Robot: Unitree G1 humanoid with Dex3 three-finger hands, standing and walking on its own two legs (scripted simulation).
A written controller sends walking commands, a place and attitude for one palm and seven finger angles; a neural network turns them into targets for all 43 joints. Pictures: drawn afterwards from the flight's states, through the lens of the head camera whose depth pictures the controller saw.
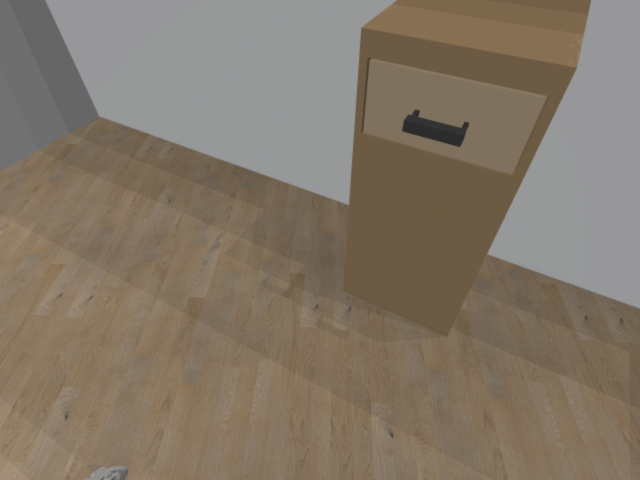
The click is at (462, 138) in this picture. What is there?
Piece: drawer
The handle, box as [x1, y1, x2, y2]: [402, 110, 468, 146]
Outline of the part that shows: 404,119 402,129 403,131 458,146 460,145 463,139 465,130 468,125 467,122 464,122 462,127 459,128 420,118 417,116 419,110 415,110 411,115 408,114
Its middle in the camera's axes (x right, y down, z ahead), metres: +0.25 -0.24 +0.83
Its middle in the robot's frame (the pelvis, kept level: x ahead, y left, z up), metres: +0.80 -0.21 +0.03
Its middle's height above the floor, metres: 0.80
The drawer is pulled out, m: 0.00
